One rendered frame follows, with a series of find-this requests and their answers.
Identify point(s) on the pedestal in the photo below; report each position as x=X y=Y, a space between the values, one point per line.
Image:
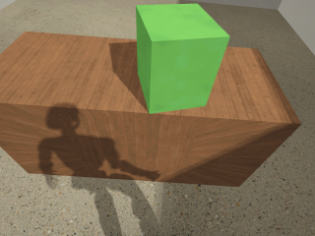
x=73 y=105

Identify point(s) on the carton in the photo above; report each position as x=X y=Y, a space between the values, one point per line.
x=179 y=53

